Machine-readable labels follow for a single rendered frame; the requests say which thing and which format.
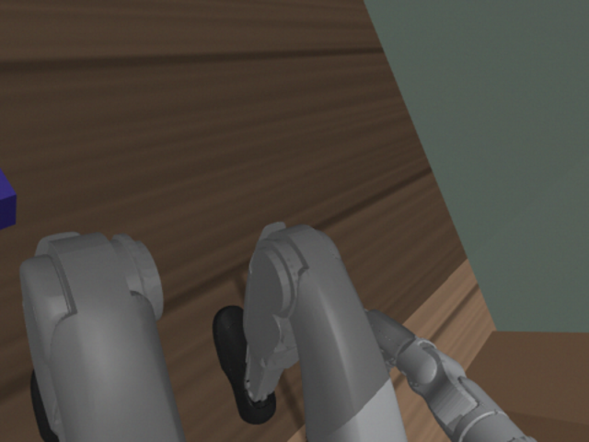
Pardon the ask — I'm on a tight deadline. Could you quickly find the right robot foot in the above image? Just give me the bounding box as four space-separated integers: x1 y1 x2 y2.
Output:
213 306 276 425

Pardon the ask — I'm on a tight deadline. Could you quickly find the right robot arm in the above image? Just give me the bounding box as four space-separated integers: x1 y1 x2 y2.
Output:
396 338 537 442

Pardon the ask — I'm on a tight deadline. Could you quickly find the right robot hand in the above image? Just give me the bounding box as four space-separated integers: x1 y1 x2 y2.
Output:
364 309 419 372

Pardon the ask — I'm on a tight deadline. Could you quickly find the left robot foot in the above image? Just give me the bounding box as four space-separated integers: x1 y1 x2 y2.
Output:
30 369 60 442

